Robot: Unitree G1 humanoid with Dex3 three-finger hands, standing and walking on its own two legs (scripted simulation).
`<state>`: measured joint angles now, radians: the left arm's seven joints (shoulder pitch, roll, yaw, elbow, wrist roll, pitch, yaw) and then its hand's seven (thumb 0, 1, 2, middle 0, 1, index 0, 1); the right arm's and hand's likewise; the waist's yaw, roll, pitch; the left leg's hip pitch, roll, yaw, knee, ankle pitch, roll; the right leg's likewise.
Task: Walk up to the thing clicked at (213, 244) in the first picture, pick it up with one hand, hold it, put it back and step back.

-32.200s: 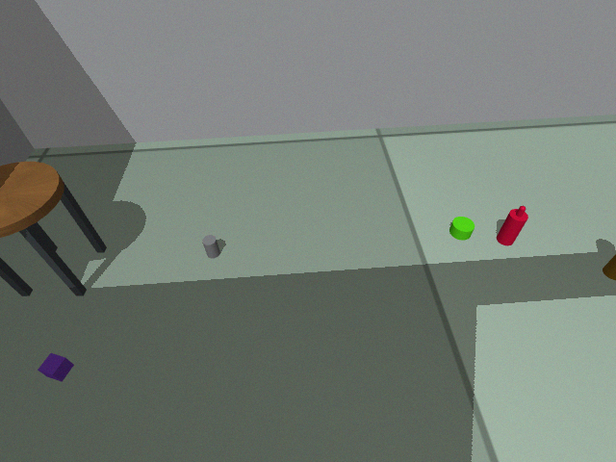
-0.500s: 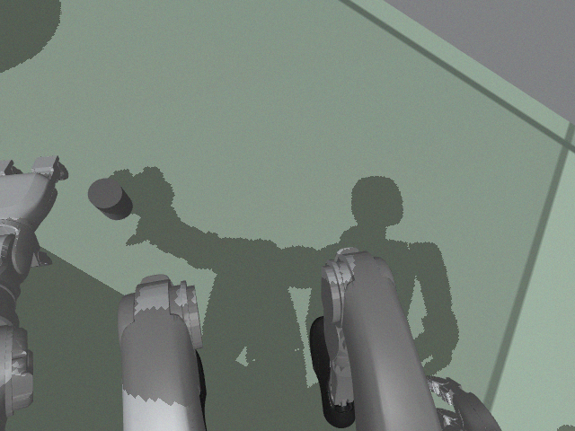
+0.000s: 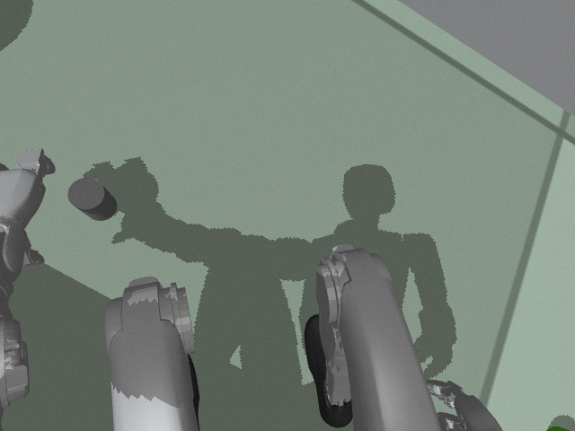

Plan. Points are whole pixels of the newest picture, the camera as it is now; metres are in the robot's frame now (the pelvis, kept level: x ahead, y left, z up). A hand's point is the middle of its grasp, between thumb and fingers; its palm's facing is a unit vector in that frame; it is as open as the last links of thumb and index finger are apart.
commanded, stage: approach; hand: left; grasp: from above
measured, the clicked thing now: (94, 200) +0.48 +0.27 -0.29
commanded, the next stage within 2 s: close in in 0.76 s
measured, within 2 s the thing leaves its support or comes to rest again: neither
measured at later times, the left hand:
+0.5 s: hand (97, 150) +0.52 +0.23 -0.17, palm faces -0.36 -0.01 -0.93, open 14.1 cm
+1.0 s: hand (44, 212) +0.43 +0.30 -0.17, palm faces -0.45 -0.05 -0.89, open 14.1 cm
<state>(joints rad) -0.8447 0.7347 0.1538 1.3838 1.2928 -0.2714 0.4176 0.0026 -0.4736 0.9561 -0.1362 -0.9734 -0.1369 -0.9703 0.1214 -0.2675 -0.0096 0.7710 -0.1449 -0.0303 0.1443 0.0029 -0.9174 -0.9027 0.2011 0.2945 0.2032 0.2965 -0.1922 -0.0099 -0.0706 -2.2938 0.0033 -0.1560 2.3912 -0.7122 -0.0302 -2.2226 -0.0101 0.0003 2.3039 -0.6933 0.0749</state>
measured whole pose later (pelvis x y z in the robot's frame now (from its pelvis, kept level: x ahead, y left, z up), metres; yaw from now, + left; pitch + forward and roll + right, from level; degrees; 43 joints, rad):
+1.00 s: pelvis -0.01 +0.00 -0.01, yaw +0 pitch +33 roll -8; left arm -0.91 0.71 0.00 1.37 1.23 -0.26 0.39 0.00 -0.53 0.99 -0.09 -1.03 -0.10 -1.02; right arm 0.11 -0.30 0.02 0.75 -0.14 -0.02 0.13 0.00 -0.92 -0.90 0.20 0.29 0.20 0.30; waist -0.20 -0.02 -0.06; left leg -2.31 -0.01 -0.16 2.41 -0.69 -0.03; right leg -2.23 -0.01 0.00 2.32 -0.67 0.06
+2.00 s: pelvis +0.00 +0.00 -0.04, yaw -5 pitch +31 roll -12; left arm -1.04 0.88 0.14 1.69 1.34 -0.22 0.60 0.00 -0.48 0.98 -0.10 -0.99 -0.10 -0.99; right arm 0.11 -0.32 0.16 0.73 -0.25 -0.18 0.25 0.00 -0.91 -0.90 0.20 0.29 0.20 0.30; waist -0.35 -0.07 0.08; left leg -2.36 0.00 -0.24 2.54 -0.73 -0.04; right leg -2.27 0.03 -0.05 2.39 -0.67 0.08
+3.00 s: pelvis +0.00 +0.01 -0.04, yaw -7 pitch +28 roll -14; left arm -1.06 0.97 0.13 1.78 1.31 -0.20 0.60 0.00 -0.15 0.73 -0.29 -0.94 -0.33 -0.90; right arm 0.11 -0.34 0.23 0.72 -0.28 -0.24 0.30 0.00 -0.91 -0.90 0.20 0.29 0.20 0.30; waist -0.38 -0.10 0.14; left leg -2.36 0.00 -0.27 2.58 -0.73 -0.02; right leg -2.25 0.04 -0.08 2.39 -0.66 0.09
